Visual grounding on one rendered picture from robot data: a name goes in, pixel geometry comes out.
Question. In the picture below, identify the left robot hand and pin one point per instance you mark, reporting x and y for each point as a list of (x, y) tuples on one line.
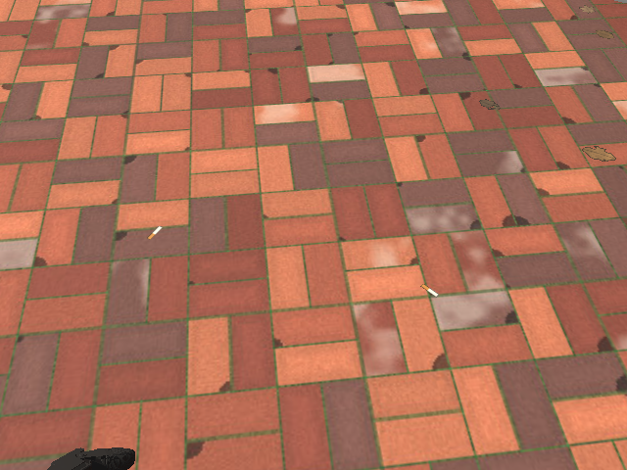
[(115, 458)]

